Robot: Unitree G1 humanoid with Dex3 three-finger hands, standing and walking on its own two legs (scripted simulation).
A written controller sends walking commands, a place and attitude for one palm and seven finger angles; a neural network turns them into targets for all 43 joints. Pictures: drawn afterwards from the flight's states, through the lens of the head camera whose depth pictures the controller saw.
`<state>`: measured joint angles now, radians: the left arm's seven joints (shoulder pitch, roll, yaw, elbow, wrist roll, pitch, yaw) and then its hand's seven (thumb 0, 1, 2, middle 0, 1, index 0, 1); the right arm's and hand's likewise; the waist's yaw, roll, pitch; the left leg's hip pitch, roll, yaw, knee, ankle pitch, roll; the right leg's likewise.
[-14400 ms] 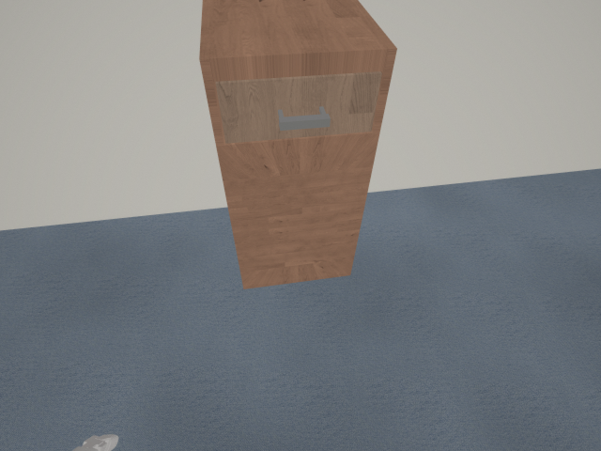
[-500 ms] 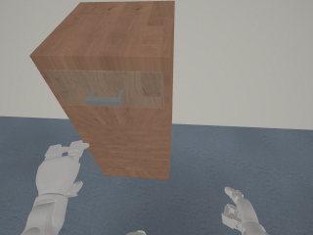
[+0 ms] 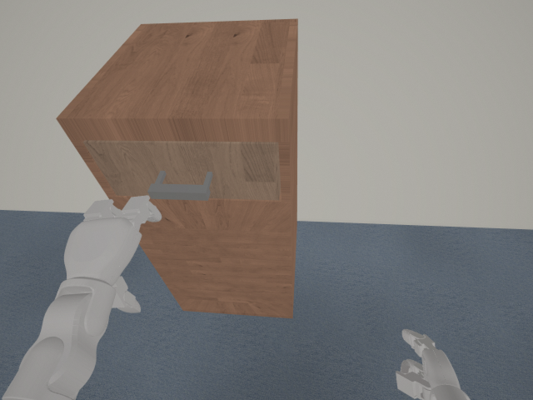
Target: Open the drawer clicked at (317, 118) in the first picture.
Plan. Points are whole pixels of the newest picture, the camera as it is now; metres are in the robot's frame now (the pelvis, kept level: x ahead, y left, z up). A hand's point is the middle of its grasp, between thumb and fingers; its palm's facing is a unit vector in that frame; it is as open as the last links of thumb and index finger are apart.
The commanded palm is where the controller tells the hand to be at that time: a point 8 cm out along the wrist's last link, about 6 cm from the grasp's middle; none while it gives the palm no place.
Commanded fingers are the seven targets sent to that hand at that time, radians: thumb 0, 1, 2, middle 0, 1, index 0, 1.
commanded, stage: raise the hand with hooked fingers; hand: left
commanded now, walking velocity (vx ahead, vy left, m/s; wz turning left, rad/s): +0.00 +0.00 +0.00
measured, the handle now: (182, 184) +0.50 +0.24 +0.01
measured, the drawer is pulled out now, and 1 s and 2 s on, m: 0.00 0.00 0.00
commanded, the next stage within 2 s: move the hooked fingers above the handle in 0.64 s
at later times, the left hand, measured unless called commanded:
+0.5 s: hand (125, 234) +0.30 +0.23 +0.12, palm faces +0.03 -0.09 -1.00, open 13.8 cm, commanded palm +0.27 +0.24 +0.18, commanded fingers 0.00 -0.50 0.30 -0.30 -1.20 -0.30 -1.20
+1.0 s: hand (131, 230) +0.31 +0.24 +0.11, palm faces +0.03 -0.08 -1.00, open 13.8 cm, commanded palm +0.30 +0.24 +0.17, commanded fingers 0.00 -0.50 0.30 -0.30 -1.20 -0.30 -1.20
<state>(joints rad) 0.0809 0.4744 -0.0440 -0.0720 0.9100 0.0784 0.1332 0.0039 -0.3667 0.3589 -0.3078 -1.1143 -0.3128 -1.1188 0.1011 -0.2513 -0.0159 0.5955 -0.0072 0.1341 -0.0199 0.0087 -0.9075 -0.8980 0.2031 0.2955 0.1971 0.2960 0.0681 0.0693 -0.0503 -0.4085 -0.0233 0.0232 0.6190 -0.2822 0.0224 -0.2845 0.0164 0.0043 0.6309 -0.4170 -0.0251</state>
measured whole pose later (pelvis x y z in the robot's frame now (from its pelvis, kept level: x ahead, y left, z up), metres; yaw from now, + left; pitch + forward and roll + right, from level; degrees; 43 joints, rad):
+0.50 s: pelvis -0.01 +0.00 +0.01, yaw +0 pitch +2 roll +1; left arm -0.09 0.52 -0.03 -0.02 0.86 0.04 -0.03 0.00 -0.49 0.30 -0.31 -1.20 -0.32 -1.20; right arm 0.13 -0.27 0.00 0.61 0.02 0.16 -0.01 0.01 -0.91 -0.90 0.20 0.30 0.20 0.30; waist 0.07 0.09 -0.02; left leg -0.33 -0.02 0.01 0.51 -0.22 0.02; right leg -0.21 0.02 0.00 0.53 -0.36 -0.03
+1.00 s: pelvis -0.01 +0.00 +0.01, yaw +1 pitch +2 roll +0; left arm -0.21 0.50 -0.08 0.13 0.89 0.02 0.01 0.00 -0.49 0.30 -0.32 -1.20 -0.32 -1.20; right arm 0.12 -0.25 0.00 0.62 0.02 0.15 -0.03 0.01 -0.91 -0.90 0.20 0.30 0.20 0.30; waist 0.07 0.08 -0.03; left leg -0.36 -0.03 0.00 0.53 -0.22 0.02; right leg -0.24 0.02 -0.02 0.55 -0.36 -0.03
